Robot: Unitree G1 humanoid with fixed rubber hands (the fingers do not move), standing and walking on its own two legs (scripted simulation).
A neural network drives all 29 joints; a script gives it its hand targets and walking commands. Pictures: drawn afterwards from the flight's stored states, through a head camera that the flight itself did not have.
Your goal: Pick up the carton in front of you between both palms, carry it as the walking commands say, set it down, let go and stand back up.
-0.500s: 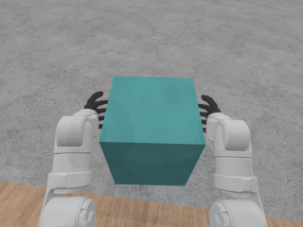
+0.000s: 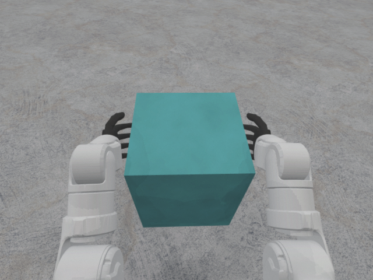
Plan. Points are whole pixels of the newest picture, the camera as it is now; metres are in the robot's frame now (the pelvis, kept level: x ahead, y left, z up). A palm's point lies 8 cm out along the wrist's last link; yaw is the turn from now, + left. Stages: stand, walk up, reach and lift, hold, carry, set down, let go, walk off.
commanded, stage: carry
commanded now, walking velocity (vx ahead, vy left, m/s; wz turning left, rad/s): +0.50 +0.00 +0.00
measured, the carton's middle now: (186, 164) +0.37 -0.02 +0.06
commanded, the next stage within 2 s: none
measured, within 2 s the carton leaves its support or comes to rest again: neither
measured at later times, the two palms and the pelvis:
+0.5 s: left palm (115, 78) +0.67 +0.17 +0.10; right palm (214, 80) +0.66 -0.13 +0.10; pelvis +0.30 +0.02 -0.03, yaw -2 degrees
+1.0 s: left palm (136, 39) +0.92 +0.13 +0.11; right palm (215, 42) +0.92 -0.17 +0.11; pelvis +0.58 -0.02 -0.02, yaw +0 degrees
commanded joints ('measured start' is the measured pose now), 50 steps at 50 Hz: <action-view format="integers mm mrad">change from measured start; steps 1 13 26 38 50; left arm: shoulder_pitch -598 -712 -652 -653 -339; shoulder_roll -948 -1119 -1046 -1032 -1132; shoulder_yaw -578 -695 -642 -653 -638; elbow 74 -91 14 -99 -37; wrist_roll -359 -535 -462 -363 -376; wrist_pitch -5 -39 -14 -22 28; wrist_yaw -209 -255 -237 -168 -275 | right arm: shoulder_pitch -664 -648 -606 -753 -424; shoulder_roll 1068 1089 1030 1122 1153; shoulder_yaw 579 632 623 663 648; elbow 17 -173 -101 -208 -172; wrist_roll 390 314 347 480 339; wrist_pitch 9 -30 -1 2 53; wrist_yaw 255 171 210 262 294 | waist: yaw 140 151 -1 4 83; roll -154 -83 170 166 -225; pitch -566 -419 -606 -413 -460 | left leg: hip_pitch -747 -686 551 288 -609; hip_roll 29 113 446 325 79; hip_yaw -156 -24 -582 -213 -62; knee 786 184 -299 -450 441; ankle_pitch -170 272 600 708 -102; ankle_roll -61 -68 210 80 -94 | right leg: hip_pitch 957 602 -324 -238 816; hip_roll -427 -211 -17 -85 -454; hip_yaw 639 286 201 77 618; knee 179 72 994 433 -65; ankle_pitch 342 230 -754 -420 -67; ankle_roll -262 -104 49 102 -169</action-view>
